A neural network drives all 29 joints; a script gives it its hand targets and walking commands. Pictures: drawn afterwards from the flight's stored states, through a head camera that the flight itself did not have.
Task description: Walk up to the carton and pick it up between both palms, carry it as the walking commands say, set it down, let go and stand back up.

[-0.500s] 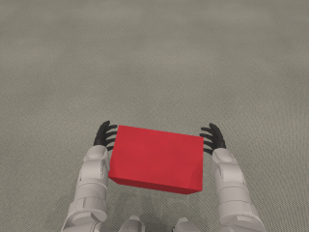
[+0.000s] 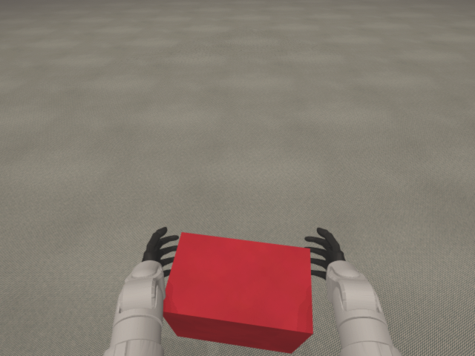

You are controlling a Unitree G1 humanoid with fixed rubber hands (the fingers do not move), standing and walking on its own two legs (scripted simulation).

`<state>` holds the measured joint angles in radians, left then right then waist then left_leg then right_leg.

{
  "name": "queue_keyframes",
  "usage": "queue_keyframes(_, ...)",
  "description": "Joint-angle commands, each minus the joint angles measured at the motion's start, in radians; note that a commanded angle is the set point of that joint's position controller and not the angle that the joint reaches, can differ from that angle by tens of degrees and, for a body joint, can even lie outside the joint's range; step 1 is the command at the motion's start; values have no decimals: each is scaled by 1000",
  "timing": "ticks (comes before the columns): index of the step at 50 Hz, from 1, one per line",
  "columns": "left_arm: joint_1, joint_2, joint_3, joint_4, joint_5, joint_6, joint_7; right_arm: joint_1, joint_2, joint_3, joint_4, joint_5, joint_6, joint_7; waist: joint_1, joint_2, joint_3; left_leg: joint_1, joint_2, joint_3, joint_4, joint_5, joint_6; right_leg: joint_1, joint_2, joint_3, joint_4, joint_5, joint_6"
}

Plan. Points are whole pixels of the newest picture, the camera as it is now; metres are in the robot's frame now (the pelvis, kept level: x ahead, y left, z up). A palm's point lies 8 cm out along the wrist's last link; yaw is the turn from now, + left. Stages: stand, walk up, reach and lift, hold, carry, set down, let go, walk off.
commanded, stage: reach and lift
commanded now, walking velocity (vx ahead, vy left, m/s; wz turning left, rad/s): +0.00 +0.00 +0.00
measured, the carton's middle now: (238, 295) +0.28 +0.01 -0.07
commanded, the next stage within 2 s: hold in 1.40 s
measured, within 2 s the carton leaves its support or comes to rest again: neither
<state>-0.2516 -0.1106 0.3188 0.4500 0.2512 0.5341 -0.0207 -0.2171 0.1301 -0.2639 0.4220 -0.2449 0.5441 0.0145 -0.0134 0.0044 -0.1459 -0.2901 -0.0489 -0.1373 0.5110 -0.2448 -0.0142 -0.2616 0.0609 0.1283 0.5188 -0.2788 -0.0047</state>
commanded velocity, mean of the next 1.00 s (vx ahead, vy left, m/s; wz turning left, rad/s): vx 0.00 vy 0.00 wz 0.00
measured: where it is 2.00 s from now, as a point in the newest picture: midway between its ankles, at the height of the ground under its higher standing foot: outside the picture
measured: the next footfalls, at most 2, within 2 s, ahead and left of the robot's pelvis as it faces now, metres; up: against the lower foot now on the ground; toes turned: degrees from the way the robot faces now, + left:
none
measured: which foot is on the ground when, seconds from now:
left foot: down 0.00-1.00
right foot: down 0.00-1.00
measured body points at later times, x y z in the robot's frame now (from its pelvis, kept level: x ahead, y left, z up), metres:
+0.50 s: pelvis -0.03 +0.01 +0.01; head -0.10 +0.02 +0.45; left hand +0.29 +0.16 +0.06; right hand +0.28 -0.17 +0.06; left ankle +0.01 +0.13 -0.74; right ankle -0.01 -0.12 -0.74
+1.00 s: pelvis -0.01 +0.01 +0.01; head -0.06 +0.01 +0.46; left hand +0.30 +0.17 +0.06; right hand +0.29 -0.16 +0.05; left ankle +0.01 +0.13 -0.74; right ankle -0.01 -0.12 -0.74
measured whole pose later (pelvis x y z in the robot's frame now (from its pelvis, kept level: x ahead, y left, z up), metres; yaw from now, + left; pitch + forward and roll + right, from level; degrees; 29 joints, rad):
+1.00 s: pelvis -0.01 +0.01 +0.01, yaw -1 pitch -6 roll +0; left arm -0.29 -0.14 0.30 0.26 0.29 0.74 -0.01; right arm -0.29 0.12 -0.25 0.32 -0.29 0.71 0.06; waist 0.00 -0.02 -0.03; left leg -0.07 -0.04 -0.11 0.34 -0.17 0.00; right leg -0.06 0.04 0.15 0.37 -0.21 0.00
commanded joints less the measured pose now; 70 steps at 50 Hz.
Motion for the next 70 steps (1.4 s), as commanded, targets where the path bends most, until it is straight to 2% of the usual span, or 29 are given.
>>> queue_keyframes(1,-560,-881,-546,-44,-236,29,-298,-590,972,571,-45,231,24,237,13,-47,-159,161,-59,76,-71,180,33,84,-4,-36,-128,247,33)
queue_keyframes(2,-621,-899,-573,-65,-251,34,-301,-607,970,555,-45,227,26,236,-15,-19,-167,156,-59,77,-77,168,25,92,-2,-39,-128,229,27)
queue_keyframes(7,-686,-967,-660,-112,-308,74,-302,-609,950,533,-64,225,54,243,-75,35,-173,215,-45,74,-109,152,-6,118,11,-57,-144,188,0)
queue_keyframes(8,-712,-976,-683,-135,-322,78,-304,-644,956,547,-92,244,58,247,-74,39,-220,237,-39,67,-116,163,-8,151,11,-54,-145,194,-4)
queue_keyframes(12,-681,-953,-612,-59,-276,113,-295,-683,929,500,-42,235,94,270,-51,18,-141,200,-30,72,-160,50,-5,169,12,-66,-176,75,-5)
queue_keyframes(14,-662,-960,-582,-31,-264,125,-292,-744,937,539,-65,260,106,285,-9,-24,-105,198,-29,73,-181,29,6,164,15,-71,-192,36,3)
queue_keyframes(15,-665,-972,-592,-49,-267,127,-291,-741,943,546,-67,271,110,295,-7,-18,-101,223,-24,68,-191,33,6,152,18,-74,-197,33,0)
queue_keyframes(18,-683,-960,-545,-55,-255,137,-283,-800,970,564,-65,294,125,313,47,-58,-88,225,-25,80,-195,39,15,145,18,-64,-210,14,10)
queue_keyframes(19,-680,-960,-533,-43,-244,146,-280,-795,968,556,-42,284,130,319,51,-53,-73,232,-26,81,-202,32,14,128,18,-63,-217,3,10)
queue_keyframes(22,-727,-963,-525,-73,-242,158,-276,-773,972,512,18,270,137,336,42,-24,-55,253,-24,82,-214,12,12,107,17,-57,-226,-17,2)
queue_keyframes(23,-750,-953,-539,-75,-255,163,-280,-783,959,496,18,267,134,335,25,-21,-33,242,-24,86,-212,-8,9,102,12,-54,-232,-23,1)
queue_keyframes(24,-778,-971,-548,-82,-257,164,-281,-780,949,468,32,257,127,339,4,20,-52,252,-23,83,-216,0,1,106,15,-55,-225,-1,-7)
queue_keyframes(27,-791,-1016,-580,-111,-271,175,-280,-737,914,422,38,226,120,342,-35,70,-85,282,-16,72,-224,36,-21,121,21,-56,-221,60,-24)
queue_keyframes(30,-777,-1047,-590,-107,-281,179,-284,-750,881,410,-4,214,113,339,-61,80,-100,289,-14,72,-221,55,-32,134,23,-59,-212,89,-30)
queue_keyframes(34,-744,-1026,-575,-110,-264,177,-286,-771,903,441,-45,222,118,335,-32,15,-124,291,-17,67,-216,73,-20,154,21,-60,-209,99,-21)
queue_keyframes(36,-716,-996,-554,-101,-250,171,-283,-800,932,488,-75,245,119,333,9,-30,-120,294,-25,77,-207,94,-7,146,15,-59,-212,95,-11)
queue_keyframes(37,-713,-988,-548,-102,-247,171,-285,-789,939,494,-72,247,122,330,15,-41,-129,298,-30,81,-203,108,-5,144,18,-59,-215,102,-7)
queue_keyframes(38,-666,-988,-539,-92,-233,173,-281,-790,952,519,-98,257,123,329,34,-54,-141,301,-29,78,-201,141,1,160,18,-55,-208,137,-1)
queue_keyframes(40,-655,-970,-565,-141,-251,166,-279,-758,973,561,-118,273,129,325,48,-86,-171,334,-26,77,-194,208,6,160,19,-50,-205,193,9)
queue_keyframes(41,-678,-969,-588,-183,-261,165,-277,-718,974,550,-104,264,134,324,34,-79,-190,348,-27,76,-187,238,1,154,22,-49,-201,217,8)
queue_keyframes(42,-652,-962,-590,-176,-255,171,-275,-708,980,564,-114,270,132,319,42,-75,-183,344,-27,74,-186,262,1,170,21,-46,-201,252,11)
queue_keyframes(44,-630,-964,-608,-190,-262,177,-276,-667,971,569,-123,265,137,309,32,-59,-176,355,-28,73,-185,284,-1,170,21,-40,-205,275,12)
queue_keyframes(51,-577,-961,-672,-263,-287,197,-272,-551,907,569,-186,253,137,280,-14,56,-137,381,-36,73,-191,372,-22,182,20,-38,-214,358,2)
queue_keyframes(54,-587,-947,-679,-273,-281,193,-268,-549,900,572,-195,251,133,276,-18,38,-133,363,-37,68,-188,338,-20,195,22,-44,-209,335,3)
queue_keyframes(58,-515,-936,-694,-292,-289,185,-268,-538,910,640,-272,272,138,262,10,-3,-157,361,-38,67,-186,378,-15,231,19,-43,-201,413,16)
queue_keyframes(60,-489,-924,-669,-272,-277,188,-268,-539,920,651,-276,273,146,257,20,-41,-140,354,-40,64,-188,353,-6,236,14,-35,-206,412,24)
queue_keyframes(64,-471,-892,-639,-262,-257,187,-268,-524,907,645,-259,259,157,251,21,-69,-96,331,-42,67,-201,295,4,227,11,-36,-218,373,32)
queue_keyframes(67,-503,-899,-638,-256,-255,190,-271,-523,911,622,-227,248,162,256,16,-55,-73,334,-43,70,-204,252,4,205,14,-38,-229,303,24)
queue_keyframes(70,-529,-903,-655,-275,-265,189,-272,-534,903,609,-227,246,155,260,2,-13,-59,324,-45,75,-203,219,1,198,12,-38,-232,261,16)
